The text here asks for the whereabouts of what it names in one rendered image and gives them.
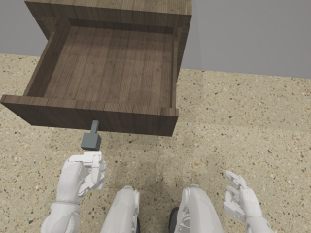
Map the robot right hand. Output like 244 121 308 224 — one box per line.
224 170 263 223

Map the robot left hand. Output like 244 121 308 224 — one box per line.
56 151 107 205

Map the right robot thigh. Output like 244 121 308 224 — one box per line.
181 187 224 233

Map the left robot thigh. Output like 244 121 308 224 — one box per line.
100 188 140 233

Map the right robot forearm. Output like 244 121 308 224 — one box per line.
245 216 275 233

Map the handle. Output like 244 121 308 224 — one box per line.
80 120 102 152

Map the left robot forearm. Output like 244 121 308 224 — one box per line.
40 201 81 233

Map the cabinet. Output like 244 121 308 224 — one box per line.
24 0 192 82

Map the drawer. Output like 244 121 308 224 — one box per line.
0 17 179 137

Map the robot thigh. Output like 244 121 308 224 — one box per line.
181 187 224 233
100 188 140 233

